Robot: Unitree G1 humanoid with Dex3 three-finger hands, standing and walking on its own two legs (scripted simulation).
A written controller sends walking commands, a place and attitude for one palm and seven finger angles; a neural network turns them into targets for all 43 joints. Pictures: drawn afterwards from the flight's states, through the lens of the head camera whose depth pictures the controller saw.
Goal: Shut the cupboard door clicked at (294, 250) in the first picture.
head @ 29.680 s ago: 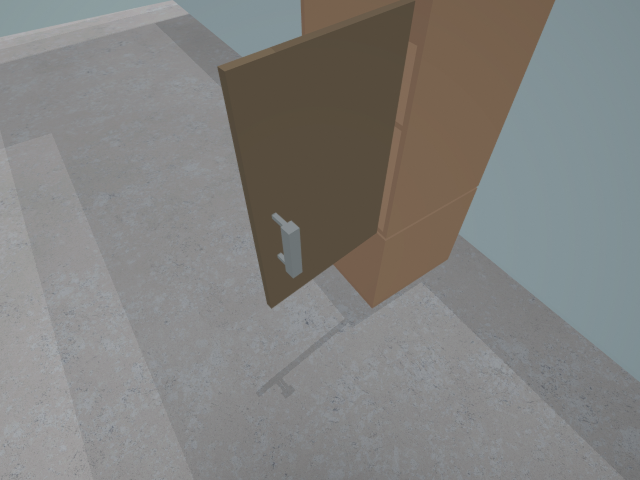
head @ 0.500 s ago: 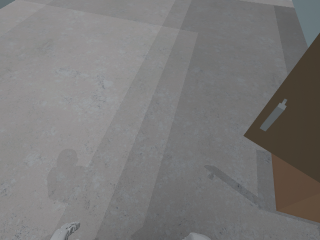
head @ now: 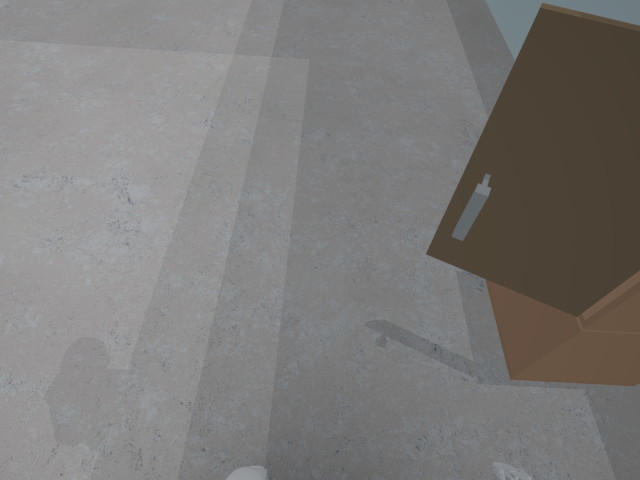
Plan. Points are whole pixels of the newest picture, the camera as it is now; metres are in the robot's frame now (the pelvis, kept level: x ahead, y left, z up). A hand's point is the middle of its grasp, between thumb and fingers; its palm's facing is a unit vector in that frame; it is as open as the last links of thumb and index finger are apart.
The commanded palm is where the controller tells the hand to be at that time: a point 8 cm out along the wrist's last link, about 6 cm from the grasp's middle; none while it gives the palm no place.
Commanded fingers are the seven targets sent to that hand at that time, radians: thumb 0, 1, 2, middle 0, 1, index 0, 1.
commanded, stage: turn to face it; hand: left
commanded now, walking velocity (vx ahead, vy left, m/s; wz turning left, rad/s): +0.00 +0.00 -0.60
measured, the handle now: (472, 206) +0.64 -0.26 -0.11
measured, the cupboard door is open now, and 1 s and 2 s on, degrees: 65 65 65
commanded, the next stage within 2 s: take the last steps up to it in 0.48 s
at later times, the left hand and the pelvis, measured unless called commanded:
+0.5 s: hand (211, 431) +0.19 +0.17 -0.16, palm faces -0.28 -0.93 -0.25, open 7.4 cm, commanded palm none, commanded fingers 0.00 0.90 0.90 -0.20 -0.30 -0.20 -0.30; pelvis +0.02 +0.01 -0.01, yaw -16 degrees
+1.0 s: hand (224, 452) +0.17 +0.16 -0.19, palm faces -0.38 -0.92 -0.14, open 7.3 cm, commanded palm none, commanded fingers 0.00 0.90 0.90 -0.20 -0.30 -0.20 -0.30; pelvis +0.07 -0.01 +0.00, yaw -24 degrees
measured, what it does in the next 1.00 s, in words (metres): steps on the spot, turning right: left foot, then right foot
